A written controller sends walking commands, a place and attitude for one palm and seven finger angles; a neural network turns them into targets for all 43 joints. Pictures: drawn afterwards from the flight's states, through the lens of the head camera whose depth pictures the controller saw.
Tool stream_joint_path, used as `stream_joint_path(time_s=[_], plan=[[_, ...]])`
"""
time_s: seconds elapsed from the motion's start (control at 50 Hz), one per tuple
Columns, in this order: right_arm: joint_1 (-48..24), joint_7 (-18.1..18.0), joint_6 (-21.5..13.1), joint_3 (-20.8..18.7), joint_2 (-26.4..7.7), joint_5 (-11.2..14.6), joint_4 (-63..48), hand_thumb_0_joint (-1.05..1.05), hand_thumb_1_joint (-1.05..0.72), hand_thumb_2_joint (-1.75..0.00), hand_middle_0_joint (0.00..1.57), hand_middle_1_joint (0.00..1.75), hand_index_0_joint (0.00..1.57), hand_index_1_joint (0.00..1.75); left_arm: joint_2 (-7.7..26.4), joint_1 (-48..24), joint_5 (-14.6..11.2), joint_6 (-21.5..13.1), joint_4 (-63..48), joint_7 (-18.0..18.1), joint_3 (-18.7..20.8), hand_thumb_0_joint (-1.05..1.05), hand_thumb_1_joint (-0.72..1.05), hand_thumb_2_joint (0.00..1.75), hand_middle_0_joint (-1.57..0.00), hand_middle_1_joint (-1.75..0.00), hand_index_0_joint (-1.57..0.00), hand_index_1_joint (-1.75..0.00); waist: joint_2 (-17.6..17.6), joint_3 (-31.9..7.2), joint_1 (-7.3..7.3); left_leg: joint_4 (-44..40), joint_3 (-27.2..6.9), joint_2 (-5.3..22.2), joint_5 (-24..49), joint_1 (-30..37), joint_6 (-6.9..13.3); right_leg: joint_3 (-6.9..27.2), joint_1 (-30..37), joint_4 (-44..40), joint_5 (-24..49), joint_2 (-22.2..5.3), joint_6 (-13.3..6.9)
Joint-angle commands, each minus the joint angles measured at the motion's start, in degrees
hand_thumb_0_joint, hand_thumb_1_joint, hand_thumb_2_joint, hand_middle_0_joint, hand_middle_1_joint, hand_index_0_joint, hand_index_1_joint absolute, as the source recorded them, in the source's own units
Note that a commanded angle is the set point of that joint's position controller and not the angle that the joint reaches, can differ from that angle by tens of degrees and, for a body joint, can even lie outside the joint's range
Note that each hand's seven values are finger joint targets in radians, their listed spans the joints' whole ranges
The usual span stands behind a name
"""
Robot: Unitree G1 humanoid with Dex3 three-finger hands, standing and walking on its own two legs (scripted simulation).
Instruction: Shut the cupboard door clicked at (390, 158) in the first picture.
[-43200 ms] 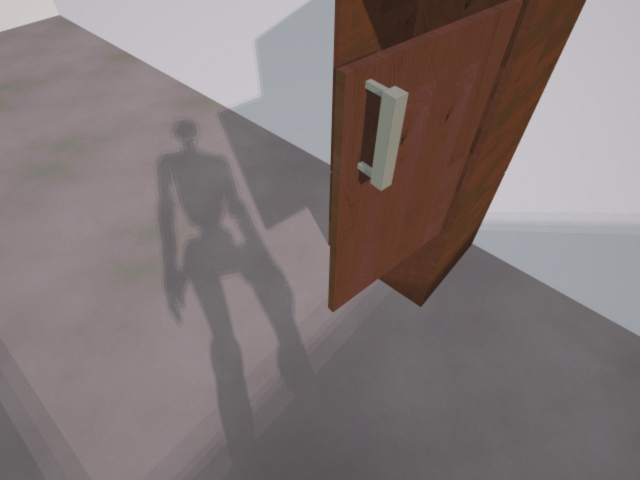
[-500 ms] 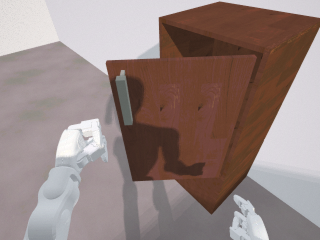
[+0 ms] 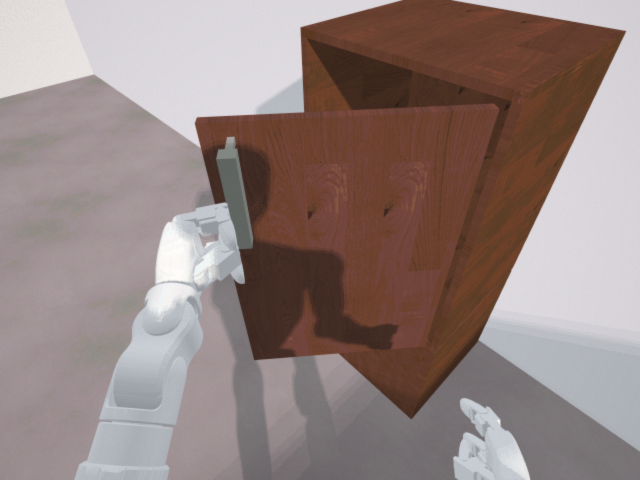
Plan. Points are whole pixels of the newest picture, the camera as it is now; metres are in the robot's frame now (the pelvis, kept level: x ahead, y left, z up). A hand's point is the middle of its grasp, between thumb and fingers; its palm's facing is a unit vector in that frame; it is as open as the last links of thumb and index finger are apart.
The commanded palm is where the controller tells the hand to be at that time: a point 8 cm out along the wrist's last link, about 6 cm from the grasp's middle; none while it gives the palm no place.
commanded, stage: bring the fist close to the handle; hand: left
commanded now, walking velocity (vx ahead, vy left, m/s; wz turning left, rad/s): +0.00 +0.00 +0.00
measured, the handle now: (237, 194) +0.45 +0.16 +0.15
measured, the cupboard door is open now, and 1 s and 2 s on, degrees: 51 49 35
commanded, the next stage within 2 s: push the door shut along its arc in 0.56 s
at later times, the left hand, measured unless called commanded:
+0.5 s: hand (261, 238) +0.35 +0.11 +0.17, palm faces +0.14 -0.99 -0.02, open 3.1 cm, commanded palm +0.31 +0.15 +0.16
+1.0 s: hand (266, 215) +0.39 +0.11 +0.16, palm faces +0.08 -1.00 -0.03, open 3.1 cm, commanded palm +0.37 +0.15 +0.16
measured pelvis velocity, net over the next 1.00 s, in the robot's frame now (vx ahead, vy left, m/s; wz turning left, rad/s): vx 0.00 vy -0.01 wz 0.00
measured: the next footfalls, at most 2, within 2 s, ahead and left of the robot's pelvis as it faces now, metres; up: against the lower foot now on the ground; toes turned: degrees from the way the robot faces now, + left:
none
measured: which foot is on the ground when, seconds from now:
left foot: down 0.00-1.00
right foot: down 0.00-1.00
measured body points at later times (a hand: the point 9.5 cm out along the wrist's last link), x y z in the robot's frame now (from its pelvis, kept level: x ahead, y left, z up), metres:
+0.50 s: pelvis +0.00 -0.01 +0.00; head -0.03 -0.03 +0.45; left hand +0.33 +0.16 +0.17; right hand +0.17 -0.23 -0.09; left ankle +0.01 +0.11 -0.73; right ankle -0.02 -0.10 -0.73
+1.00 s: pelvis +0.00 -0.01 +0.00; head -0.02 -0.02 +0.45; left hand +0.38 +0.16 +0.17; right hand +0.16 -0.23 -0.10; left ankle +0.01 +0.11 -0.73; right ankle -0.02 -0.10 -0.73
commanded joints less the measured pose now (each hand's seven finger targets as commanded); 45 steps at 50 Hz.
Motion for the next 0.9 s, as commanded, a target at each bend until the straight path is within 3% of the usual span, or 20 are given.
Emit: stream_joint_path(time_s=[0.0, 0.02, 0.06, 0.08, 0.12, 0.16, 0.18, 0.3, 0.36, 0.38, 0.42, 0.46, 0.48, 0.56, 0.64, 0.66, 0.68, 0.78, 0.84, 0.88], plan=[[-8.3, 0.1, -2.9, -2.6, -5.5, -0.4, -8.9, 0.00, -0.90, -0.90, 0.20, 0.30, 0.20, 0.30, 3.1, -23.0, 0.3, -6.3, -11.0, 0.7, 1.0, 0.00, 0.90, 0.90, -1.30, -1.50, -1.30, -1.50, -1.6, -12.2, -0.41, -2.6, 0.4, 0.5, 14.2, 7.7, 0.9, -0.4, -2.3, -4.4, 17.6, -0.9, 0.9], [-8.0, 0.1, -2.7, -2.6, -5.5, -0.3, -8.7, 0.00, -0.90, -0.90, 0.20, 0.30, 0.20, 0.30, 3.1, -24.8, 0.3, -6.1, -9.0, 0.8, 1.1, 0.00, 0.90, 0.90, -1.30, -1.50, -1.30, -1.50, -3.3, -11.4, -0.89, -2.6, 0.2, 0.5, 13.3, 7.2, 0.9, -0.5, -2.9, -4.6, 17.0, -0.9, 1.0], [-7.9, 0.1, -2.1, -2.8, -5.7, -0.2, -8.4, 0.00, -0.90, -0.90, 0.20, 0.30, 0.20, 0.30, 2.4, -25.7, 0.6, -5.2, -5.4, 0.9, 0.9, 0.00, 0.90, 0.90, -1.30, -1.50, -1.30, -1.50, -3.0, -9.7, -0.88, -2.8, 0.5, 0.4, 12.3, 6.3, 0.9, -0.3, -3.6, -5.1, 16.1, -0.8, 1.0], [-7.8, 0.0, -1.7, -3.0, -6.1, -0.1, -8.1, 0.00, -0.90, -0.90, 0.20, 0.30, 0.20, 0.30, 4.2, -25.1, 0.8, -4.7, -2.7, 1.3, 2.5, 0.00, 0.90, 0.90, -1.30, -1.50, -1.30, -1.50, -4.2, -9.0, -0.66, -2.9, 0.4, 0.6, 11.5, 5.7, 0.9, -0.2, -3.6, -5.7, 15.0, -0.9, 1.1], [-8.0, 0.1, -1.2, -2.9, -5.7, -0.1, -8.4, 0.00, -0.90, -0.90, 0.20, 0.30, 0.20, 0.30, 1.1, -28.2, 0.9, -4.1, -2.1, 1.7, 0.0, 0.00, 0.90, 0.90, -1.30, -1.50, -1.30, -1.50, -4.2, -8.7, -1.18, -3.2, 0.3, 0.4, 11.3, 5.7, 0.9, -0.4, -4.2, -5.6, 14.6, -0.9, 1.0], [-8.0, 0.2, -1.0, -3.0, -5.7, -0.1, -8.7, 0.00, -0.90, -0.90, 0.20, 0.30, 0.20, 0.30, 1.3, -28.8, 0.9, -4.0, -1.4, 2.4, 0.9, 0.00, 0.90, 0.90, -1.30, -1.50, -1.30, -1.50, -3.1, -9.7, -0.51, -3.1, 0.4, 0.4, 11.5, 6.0, 0.8, -0.3, -3.9, -5.6, 14.6, -0.7, 0.8], [-7.7, 0.1, -0.8, -3.2, -6.2, -0.4, -8.4, 0.00, -0.90, -0.90, 0.20, 0.30, 0.20, 0.30, 4.9, -28.0, 0.9, -4.6, -0.9, 3.0, 4.3, 0.00, 0.90, 0.90, -1.30, -1.50, -1.30, -1.50, -4.7, -10.7, 0.26, -3.1, 0.7, 0.5, 11.9, 5.9, 0.9, 0.1, -2.6, -5.8, 15.5, -0.9, 1.0], [-7.7, 1.1, -0.3, -3.5, -5.4, -0.7, -10.0, 0.00, -0.90, -0.90, 0.20, 0.30, 0.20, 0.30, 3.7, -25.3, 1.8, -9.0, -6.7, 3.9, 3.3, 0.00, 0.90, 0.90, -1.30, -1.50, -1.30, -1.50, -3.5, -15.5, 1.11, -2.9, 1.9, 0.7, 17.3, 7.5, 1.0, 0.2, 1.4, -3.9, 23.2, -1.0, 0.9], [-7.5, 1.3, 0.0, -3.5, -5.4, -0.5, -9.9, 0.00, -0.90, -0.90, 0.20, 0.30, 0.20, 0.30, 1.6, -26.3, 2.2, -9.0, -6.1, 3.5, 0.5, 0.00, 0.90, 0.90, -1.30, -1.50, -1.30, -1.50, -2.9, -12.9, -0.25, -2.7, 2.1, 0.6, 15.7, 7.4, 1.1, 0.1, -0.8, -4.5, 22.2, -0.9, 1.2], [-7.5, 1.0, 0.3, -3.7, -5.9, -0.4, -9.4, 0.00, -0.90, -0.90, 0.20, 0.30, 0.20, 0.30, 3.5, -26.2, 2.3, -8.4, -3.7, 3.5, 2.0, 0.00, 0.90, 0.90, -1.30, -1.50, -1.30, -1.50, -5.2, -10.2, -0.75, -2.7, 1.8, 0.8, 13.5, 6.5, 1.3, 0.3, -1.8, -5.7, 19.6, -0.9, 1.5], [-8.0, 0.7, 0.6, -3.4, -5.9, -0.2, -9.3, 0.00, -0.90, -0.90, 0.20, 0.30, 0.20, 0.30, 3.1, -28.1, 2.0, -7.5, -3.1, 3.1, 1.3, 0.00, 0.90, 0.90, -1.30, -1.50, -1.30, -1.50, -5.2, -8.1, -1.19, -3.3, 1.7, 0.5, 10.8, 5.8, 1.4, 0.7, -3.0, -6.8, 16.1, -1.0, 1.5], [-8.4, 0.3, 0.6, -3.3, -5.7, -0.2, -9.4, 0.00, -0.90, -0.90, 0.20, 0.30, 0.20, 0.30, 2.3, -28.9, 1.7, -6.8, -2.9, 2.6, 0.6, 0.00, 0.90, 0.90, -1.30, -1.50, -1.30, -1.50, -4.8, -8.2, -1.15, -3.3, 1.7, 0.2, 10.1, 6.3, 1.5, 1.0, -3.2, -7.5, 15.0, -1.0, 1.5], [-8.3, 0.1, 0.7, -3.5, -6.0, -0.2, -9.3, 0.00, -0.90, -0.90, 0.20, 0.30, 0.20, 0.30, 4.3, -28.7, 1.5, -6.8, -2.8, 2.7, 2.6, 0.00, 0.90, 0.90, -1.30, -1.50, -1.30, -1.50, -4.6, -9.0, -0.62, -3.4, 1.7, 0.2, 10.3, 6.6, 1.5, 1.0, -2.5, -7.7, 14.8, -1.0, 1.5], [-8.6, 0.0, 0.3, -3.3, -5.4, -0.1, -9.2, 0.00, -0.90, -0.90, 0.20, 0.30, 0.20, 0.30, 1.4, -31.6, 1.1, -7.4, -3.7, 2.4, -0.1, 0.00, 0.90, 0.90, -1.30, -1.50, -1.30, -1.50, -2.4, -11.2, -1.02, -3.4, 1.5, 0.0, 10.6, 7.7, 1.3, 0.8, -2.5, -7.0, 15.0, -0.9, 1.3], [-8.0, 0.2, 0.2, -3.4, -5.6, -0.4, -9.0, 0.00, -0.90, -0.90, 0.20, 0.30, 0.20, 0.30, 2.9, -29.7, 0.9, -8.4, -1.9, 2.9, 2.2, 0.00, 0.90, 0.90, -1.30, -1.50, -1.30, -1.50, -4.5, -12.6, -0.40, -3.4, 1.4, 0.1, 11.9, 7.5, 1.3, 0.6, -1.3, -6.4, 17.3, -0.9, 1.3], [-7.9, 0.2, 0.3, -3.2, -5.7, -0.3, -8.8, 0.00, -0.90, -0.90, 0.20, 0.30, 0.20, 0.30, 2.7, -30.0, 1.2, -8.2, -1.1, 2.5, 1.3, 0.00, 0.90, 0.90, -1.30, -1.50, -1.30, -1.50, -5.2, -11.8, -0.82, -3.4, 1.5, 0.0, 11.8, 7.0, 1.4, 0.7, -1.5, -6.4, 17.8, -1.1, 1.5], [-7.4, 0.1, 0.7, -3.4, -6.2, -0.4, -8.3, 0.00, -0.90, -0.90, 0.20, 0.30, 0.20, 0.30, 5.5, -30.0, 1.3, -8.1, 1.8, 2.5, 3.9, 0.00, 0.90, 0.90, -1.30, -1.50, -1.30, -1.50, -6.9, -10.5, -0.80, -3.5, 1.3, 0.1, 11.0, 6.2, 1.4, 1.1, -1.6, -7.0, 17.2, -1.2, 1.8], [-7.2, -0.7, 1.5, -3.2, -6.4, 0.0, -7.6, 0.00, -0.90, -0.90, 0.20, 0.30, 0.20, 0.30, 7.1, -38.8, 1.5, -7.8, 6.9, 1.1, 3.9, 0.00, 0.90, 0.90, -1.30, -1.50, -1.30, -1.50, -5.4, -7.8, -2.22, -3.6, 1.5, -0.1, 8.2, 5.2, 1.6, 1.7, -4.1, -8.3, 12.8, -1.3, 1.8], [-6.9, -0.9, 1.1, -3.1, -6.1, 0.2, -7.5, 0.00, -0.90, -0.90, 0.20, 0.30, 0.20, 0.30, 5.1, -44.0, 0.6, -9.2, 8.7, -0.3, 2.1, 0.00, 0.90, 0.90, -1.30, -1.50, -1.30, -1.50, -2.0, -10.5, -2.92, -3.3, 1.2, -0.2, 9.3, 6.6, 1.4, 1.3, -4.6, -7.2, 14.0, -1.0, 1.2], [-5.6, -0.9, 0.7, -3.5, -6.6, 0.2, -7.3, 0.00, -0.90, -0.90, 0.20, 0.30, 0.20, 0.30, 6.3, -45.0, 0.2, -10.8, 9.8, -1.0, 3.1, 0.00, 0.90, 0.90, -1.30, -1.50, -1.30, -1.50, -2.6, -13.3, -2.65, -3.1, 1.0, 0.0, 10.8, 7.4, 1.4, 0.9, -3.7, -6.4, 15.7, -0.7, 1.1]])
